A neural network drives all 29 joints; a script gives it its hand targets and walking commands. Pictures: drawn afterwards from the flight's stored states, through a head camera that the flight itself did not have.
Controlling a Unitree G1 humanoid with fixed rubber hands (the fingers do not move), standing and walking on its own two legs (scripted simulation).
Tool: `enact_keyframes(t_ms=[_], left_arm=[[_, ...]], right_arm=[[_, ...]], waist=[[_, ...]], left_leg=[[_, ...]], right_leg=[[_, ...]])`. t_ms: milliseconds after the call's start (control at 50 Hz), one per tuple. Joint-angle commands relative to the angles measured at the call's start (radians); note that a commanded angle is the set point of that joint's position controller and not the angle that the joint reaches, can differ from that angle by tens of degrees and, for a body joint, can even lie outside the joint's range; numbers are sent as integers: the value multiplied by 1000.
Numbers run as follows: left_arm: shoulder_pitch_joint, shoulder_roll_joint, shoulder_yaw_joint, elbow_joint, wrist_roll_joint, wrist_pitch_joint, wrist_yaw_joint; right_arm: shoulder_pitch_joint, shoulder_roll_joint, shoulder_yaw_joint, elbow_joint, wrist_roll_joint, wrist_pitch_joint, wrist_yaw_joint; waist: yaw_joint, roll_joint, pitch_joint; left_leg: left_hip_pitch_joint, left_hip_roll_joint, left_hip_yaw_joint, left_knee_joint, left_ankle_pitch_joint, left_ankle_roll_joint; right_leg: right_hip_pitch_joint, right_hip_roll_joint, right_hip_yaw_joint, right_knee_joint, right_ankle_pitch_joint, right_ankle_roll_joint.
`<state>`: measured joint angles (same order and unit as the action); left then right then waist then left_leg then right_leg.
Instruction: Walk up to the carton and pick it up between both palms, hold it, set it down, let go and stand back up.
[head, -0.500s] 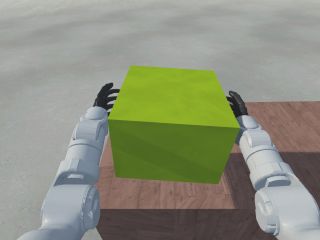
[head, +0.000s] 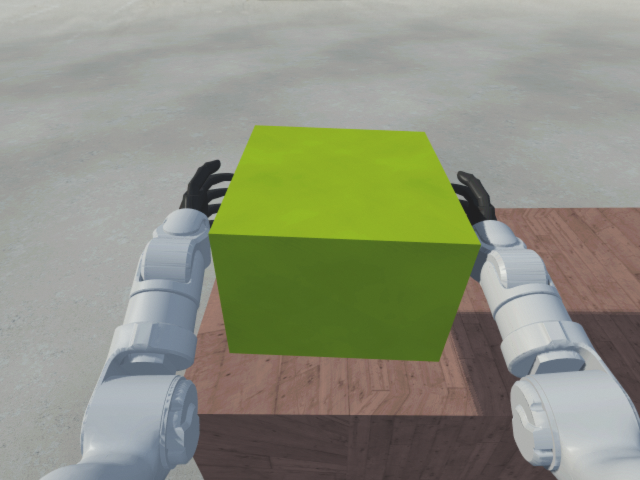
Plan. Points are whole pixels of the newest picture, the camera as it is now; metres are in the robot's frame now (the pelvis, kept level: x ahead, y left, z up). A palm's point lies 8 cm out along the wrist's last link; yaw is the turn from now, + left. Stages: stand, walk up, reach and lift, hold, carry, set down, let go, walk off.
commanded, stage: hold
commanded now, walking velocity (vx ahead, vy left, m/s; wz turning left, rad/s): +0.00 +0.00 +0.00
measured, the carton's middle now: (337, 230) +0.43 -0.01 +0.15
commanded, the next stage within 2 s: none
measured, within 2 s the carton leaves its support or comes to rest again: neither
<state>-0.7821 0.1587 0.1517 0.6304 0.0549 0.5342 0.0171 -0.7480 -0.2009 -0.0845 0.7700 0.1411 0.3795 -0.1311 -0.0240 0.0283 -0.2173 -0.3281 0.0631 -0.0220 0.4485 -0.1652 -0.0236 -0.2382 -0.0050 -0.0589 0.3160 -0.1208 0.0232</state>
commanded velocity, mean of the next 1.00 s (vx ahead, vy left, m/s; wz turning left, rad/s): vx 0.00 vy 0.00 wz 0.00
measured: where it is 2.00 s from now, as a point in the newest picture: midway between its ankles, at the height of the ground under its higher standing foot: outside the picture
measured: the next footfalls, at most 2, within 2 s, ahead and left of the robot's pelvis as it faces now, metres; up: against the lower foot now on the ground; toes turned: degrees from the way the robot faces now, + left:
none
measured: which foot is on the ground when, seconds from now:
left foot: down 0.00-1.00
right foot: down 0.00-1.00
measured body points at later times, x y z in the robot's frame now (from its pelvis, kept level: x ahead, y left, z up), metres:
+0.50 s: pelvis -0.01 +0.00 +0.00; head -0.07 +0.01 +0.44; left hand +0.40 +0.17 +0.21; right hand +0.39 -0.19 +0.18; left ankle +0.04 +0.13 -0.74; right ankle +0.02 -0.14 -0.74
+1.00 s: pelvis +0.00 +0.00 +0.00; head -0.07 +0.01 +0.45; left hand +0.40 +0.17 +0.21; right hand +0.39 -0.19 +0.18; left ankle +0.04 +0.13 -0.74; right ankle +0.02 -0.14 -0.74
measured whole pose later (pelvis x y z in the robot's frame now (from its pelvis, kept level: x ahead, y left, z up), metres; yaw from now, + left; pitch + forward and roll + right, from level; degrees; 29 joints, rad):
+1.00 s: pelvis +0.00 +0.00 +0.00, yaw +0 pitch +2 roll -2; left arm -0.78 0.16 0.16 0.60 0.07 0.57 0.01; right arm -0.75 -0.20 -0.08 0.75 0.14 0.41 -0.13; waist -0.02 0.02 -0.22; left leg -0.33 0.06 -0.02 0.45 -0.16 -0.02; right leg -0.24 0.00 -0.06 0.32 -0.12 0.02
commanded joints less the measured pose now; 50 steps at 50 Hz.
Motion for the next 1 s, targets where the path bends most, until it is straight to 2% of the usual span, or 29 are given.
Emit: enact_keyframes(t_ms=[0,20,80,100,140,180,200,240,260,280,360,420,440,500,540,580,620,640,660,700,740,800,820,840,860,900,920,960,980], left_arm=[[-637,-757,-269,-462,-95,-54,-129],[-667,-746,-247,-408,-84,-54,-134],[-692,-768,-263,-386,-91,-48,-131],[-684,-761,-249,-390,-90,-54,-133],[-702,-789,-287,-442,-118,-60,-129],[-725,-758,-249,-386,-92,-52,-133],[-732,-760,-242,-395,-79,-56,-133],[-707,-775,-260,-385,-105,-59,-134],[-668,-744,-215,-320,-85,-52,-136],[-746,-766,-247,-369,-89,-63,-135],[-712,-750,-228,-392,-77,-56,-138],[-732,-753,-232,-398,-77,-57,-135],[-723,-767,-275,-427,-96,-59,-133],[-698,-749,-242,-416,-85,-60,-137],[-717,-755,-248,-402,-82,-58,-135],[-706,-788,-291,-457,-117,-61,-128],[-718,-768,-262,-423,-104,-59,-129],[-683,-765,-263,-425,-86,-51,-129],[-694,-762,-268,-459,-94,-48,-129],[-685,-762,-287,-452,-109,-53,-127],[-687,-772,-283,-437,-95,-45,-127],[-660,-726,-232,-425,-75,-36,-136],[-666,-733,-235,-410,-83,-34,-138],[-706,-750,-259,-454,-100,-42,-135],[-652,-755,-245,-404,-94,-32,-138],[-679,-759,-269,-469,-96,-40,-133],[-653,-739,-257,-430,-107,-39,-134],[-706,-753,-282,-491,-109,-42,-131],[-682,-773,-300,-484,-117,-38,-132]], right_arm=[[-934,665,396,-552,234,-87,154],[-935,658,379,-496,213,-75,158],[-953,643,340,-469,201,-79,167],[-960,678,367,-483,215,-79,170],[-962,672,365,-532,215,-80,163],[-945,676,339,-453,190,-65,170],[-924,674,336,-426,184,-67,176],[-969,681,340,-501,192,-78,173],[-994,690,336,-496,173,-78,173],[-956,690,321,-432,181,-79,179],[-952,706,354,-460,186,-70,177],[-955,705,343,-448,190,-69,179],[-957,696,347,-509,194,-82,175],[-939,704,368,-484,200,-71,165],[-958,718,367,-499,200,-76,168],[-962,715,382,-534,224,-81,170],[-971,714,395,-522,230,-72,172],[-904,700,370,-468,221,-64,168],[-929,702,382,-511,230,-72,167],[-967,704,393,-579,223,-73,162],[-943,696,381,-542,234,-69,157],[-888,674,372,-481,216,-51,155],[-945,691,379,-522,220,-57,158],[-924,698,366,-511,216,-59,158],[-970,700,374,-556,225,-63,154],[-930,699,392,-547,242,-62,153],[-942,710,393,-564,241,-59,150],[-935,720,406,-575,242,-57,152],[-891,689,375,-544,240,-51,148]], waist=[[32,-27,-403],[33,-36,-362],[15,-2,-331],[41,-31,-348],[10,-29,-382],[17,-44,-315],[16,-11,-305],[17,-45,-337],[55,-68,-300],[17,-10,-310],[37,-52,-324],[34,-28,-315],[13,-13,-382],[36,-54,-330],[44,-44,-344],[31,-25,-416],[53,-60,-357],[35,-19,-336],[40,-12,-402],[36,-46,-405],[35,-18,-372],[32,-55,-312],[51,-59,-313],[28,-30,-377],[43,-57,-353],[40,-8,-402],[42,-60,-370],[40,-33,-422],[4,4,-392]], left_leg=[[363,-94,9,-114,298,-4],[330,-93,7,-130,219,2],[281,-71,-10,-162,129,0],[274,-75,-7,-163,138,10],[302,-81,-7,-151,188,2],[231,-76,-11,-183,76,15],[220,-73,-8,-192,41,19],[230,-78,-6,-186,83,17],[210,-75,3,-190,61,32],[223,-68,-6,-206,22,22],[230,-81,0,-184,82,26],[233,-80,0,-190,87,16],[272,-87,2,-163,128,4],[254,-92,6,-167,141,18],[241,-91,5,-167,100,22],[293,-79,-5,-149,177,8],[278,-88,4,-156,162,11],[284,-89,1,-154,168,6],[309,-87,1,-137,229,6],[291,-98,4,-138,197,7],[284,-92,4,-138,188,5],[274,-93,5,-156,169,12],[255,-91,6,-161,156,17],[282,-93,7,-151,180,10],[268,-92,6,-157,158,19],[316,-93,6,-131,227,5],[272,-101,10,-138,194,14],[311,-94,2,-126,252,1],[310,-97,-6,-124,266,-14]], right_leg=[[218,83,51,-48,124,-36],[194,82,48,-58,40,-32],[179,88,42,-41,9,-42],[196,83,51,-48,9,-37],[203,86,42,-42,55,-36],[203,79,42,-43,-16,-37],[203,73,46,-41,-34,-33],[216,76,35,-41,-19,-27],[202,74,48,-50,-45,-32],[189,79,34,-36,-48,-31],[217,75,47,-42,-8,-29],[212,74,41,-39,-20,-30],[217,76,36,-37,16,-34],[220,73,46,-52,9,-31],[212,72,51,-43,-20,-33],[212,82,44,-24,51,-34],[188,83,46,-44,0,-31],[193,80,49,-45,21,-36],[212,80,53,-37,76,-38],[224,76,45,-44,46,-30],[202,78,47,-40,34,-37],[217,76,45,-52,22,-30],[217,74,47,-55,6,-28],[221,70,50,-48,38,-33],[223,74,44,-46,21,-28],[217,79,53,-44,70,-32],[226,79,53,-49,57,-23],[242,82,46,-29,96,-29],[229,78,40,-30,108,-33]])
